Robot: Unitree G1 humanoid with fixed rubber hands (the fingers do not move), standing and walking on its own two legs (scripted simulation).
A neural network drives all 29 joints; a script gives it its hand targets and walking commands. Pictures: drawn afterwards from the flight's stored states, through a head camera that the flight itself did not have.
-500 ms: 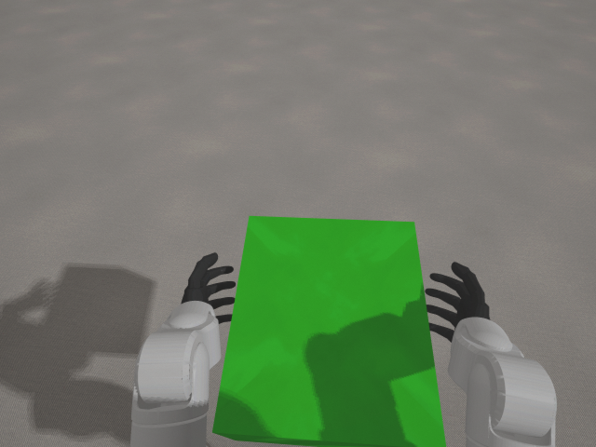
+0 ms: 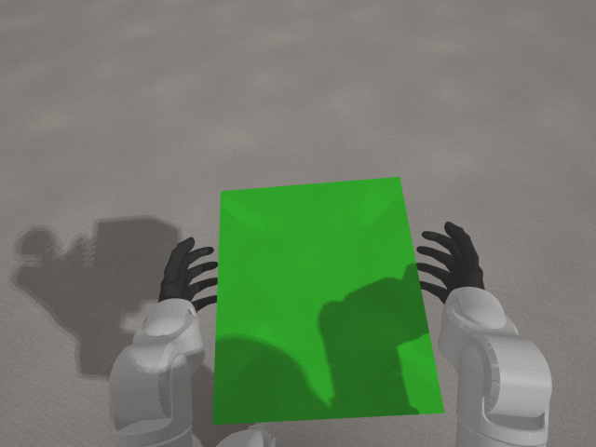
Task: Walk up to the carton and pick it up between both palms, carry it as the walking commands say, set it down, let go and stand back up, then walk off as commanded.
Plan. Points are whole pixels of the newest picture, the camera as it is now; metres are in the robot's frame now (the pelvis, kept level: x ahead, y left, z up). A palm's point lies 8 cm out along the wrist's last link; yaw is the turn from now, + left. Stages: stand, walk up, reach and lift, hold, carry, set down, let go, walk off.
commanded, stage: carry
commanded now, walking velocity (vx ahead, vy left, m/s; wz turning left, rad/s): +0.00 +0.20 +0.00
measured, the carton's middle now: (318, 298) +0.31 -0.01 +0.01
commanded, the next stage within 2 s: none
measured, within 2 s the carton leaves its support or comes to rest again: neither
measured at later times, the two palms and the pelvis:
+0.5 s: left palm (242, 109) +0.61 +0.11 +0.11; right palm (430, 80) +0.65 -0.20 +0.12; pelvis +0.35 -0.07 +0.03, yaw +2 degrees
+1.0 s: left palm (278, 21) +0.91 +0.06 +0.11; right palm (429, 13) +0.87 -0.25 +0.13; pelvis +0.62 -0.05 +0.03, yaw -3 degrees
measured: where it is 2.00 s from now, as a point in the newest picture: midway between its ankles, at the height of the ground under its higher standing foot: (282, 248)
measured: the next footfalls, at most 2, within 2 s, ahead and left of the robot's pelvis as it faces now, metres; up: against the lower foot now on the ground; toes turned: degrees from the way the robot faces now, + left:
right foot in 0.24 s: +0.23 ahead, -0.12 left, +0.00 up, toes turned -9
left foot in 0.60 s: +0.63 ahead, +0.01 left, +0.00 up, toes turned +7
